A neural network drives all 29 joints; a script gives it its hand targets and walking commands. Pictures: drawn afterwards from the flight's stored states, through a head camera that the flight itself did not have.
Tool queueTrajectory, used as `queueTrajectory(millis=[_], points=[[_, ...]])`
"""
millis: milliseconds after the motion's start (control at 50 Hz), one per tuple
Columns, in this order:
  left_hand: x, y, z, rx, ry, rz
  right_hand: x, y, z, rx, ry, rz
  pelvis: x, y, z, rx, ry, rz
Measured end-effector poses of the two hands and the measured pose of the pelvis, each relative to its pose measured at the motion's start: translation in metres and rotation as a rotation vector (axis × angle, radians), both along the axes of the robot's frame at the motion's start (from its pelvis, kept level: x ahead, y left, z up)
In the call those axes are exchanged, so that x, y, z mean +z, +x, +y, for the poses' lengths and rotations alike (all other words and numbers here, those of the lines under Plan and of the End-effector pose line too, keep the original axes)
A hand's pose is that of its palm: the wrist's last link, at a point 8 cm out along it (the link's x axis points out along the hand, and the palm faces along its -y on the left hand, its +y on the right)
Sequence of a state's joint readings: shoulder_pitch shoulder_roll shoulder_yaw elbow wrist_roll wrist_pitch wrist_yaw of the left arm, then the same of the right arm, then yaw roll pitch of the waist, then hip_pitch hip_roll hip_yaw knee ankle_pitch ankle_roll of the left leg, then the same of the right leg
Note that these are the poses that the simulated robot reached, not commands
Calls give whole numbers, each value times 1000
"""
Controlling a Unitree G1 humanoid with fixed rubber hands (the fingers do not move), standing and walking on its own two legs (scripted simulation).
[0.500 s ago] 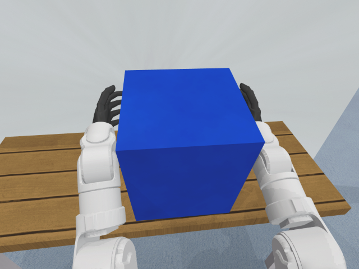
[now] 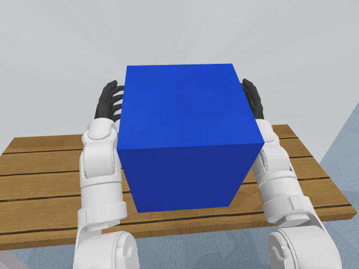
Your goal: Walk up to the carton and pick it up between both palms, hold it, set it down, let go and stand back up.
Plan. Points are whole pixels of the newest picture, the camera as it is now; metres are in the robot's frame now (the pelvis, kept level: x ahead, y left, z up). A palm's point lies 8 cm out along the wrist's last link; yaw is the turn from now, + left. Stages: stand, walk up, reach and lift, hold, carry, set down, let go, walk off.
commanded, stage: set down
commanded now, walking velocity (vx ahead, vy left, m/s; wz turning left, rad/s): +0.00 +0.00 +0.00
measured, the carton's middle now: (182, 142) +0.33 +0.01 +0.16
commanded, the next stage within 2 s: none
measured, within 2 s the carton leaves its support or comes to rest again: neither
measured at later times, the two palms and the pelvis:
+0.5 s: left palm (116, 130) +0.39 +0.16 +0.15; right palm (245, 133) +0.37 -0.15 +0.15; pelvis +0.02 +0.00 +0.00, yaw +1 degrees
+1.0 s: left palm (119, 131) +0.41 +0.16 +0.13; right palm (243, 139) +0.38 -0.15 +0.13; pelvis +0.02 +0.01 +0.00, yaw +0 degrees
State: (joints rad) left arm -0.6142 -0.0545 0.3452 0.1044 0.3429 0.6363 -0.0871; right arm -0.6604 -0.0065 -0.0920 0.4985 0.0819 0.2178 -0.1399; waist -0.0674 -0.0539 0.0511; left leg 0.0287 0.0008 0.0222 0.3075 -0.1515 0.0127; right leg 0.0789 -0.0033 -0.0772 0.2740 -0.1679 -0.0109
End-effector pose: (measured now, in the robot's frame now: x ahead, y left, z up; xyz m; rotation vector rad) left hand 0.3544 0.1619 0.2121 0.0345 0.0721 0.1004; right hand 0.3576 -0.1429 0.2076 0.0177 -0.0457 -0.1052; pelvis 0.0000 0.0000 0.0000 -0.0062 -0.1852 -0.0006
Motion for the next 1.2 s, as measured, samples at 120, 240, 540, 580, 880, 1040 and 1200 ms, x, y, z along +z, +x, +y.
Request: queueTrajectory(millis=[120, 240, 540, 580, 880, 1040, 1200], points=[[-3, 10, 3, -39, 19, -35, -12, 3, 3, -27, -16, -48, 0, 5, 1, 7, 4, -5], [-31, 17, 3, -55, 26, -7, -43, 6, 3, -40, -36, -30, 0, 9, 2, 14, 1, -3], [-61, 38, -5, -81, 27, 19, -60, 16, -4, -73, -51, -18, 0, 21, 5, 10, -7, 29], [-62, 40, -4, -82, 28, 24, -61, 17, -3, -74, -50, -13, 0, 22, 6, 10, -7, 29], [-74, 51, -4, -116, 26, 73, -77, 18, -2, -109, -44, 36, 1, 20, 13, 2, -9, 44], [-81, 60, -7, -134, 18, 96, -84, 20, -5, -129, -43, 59, 1, 18, 14, -12, -9, 61], [-92, 68, -8, -148, 15, 119, -93, 25, -5, -142, -39, 82, 2, 20, 15, -19, -9, 81]])
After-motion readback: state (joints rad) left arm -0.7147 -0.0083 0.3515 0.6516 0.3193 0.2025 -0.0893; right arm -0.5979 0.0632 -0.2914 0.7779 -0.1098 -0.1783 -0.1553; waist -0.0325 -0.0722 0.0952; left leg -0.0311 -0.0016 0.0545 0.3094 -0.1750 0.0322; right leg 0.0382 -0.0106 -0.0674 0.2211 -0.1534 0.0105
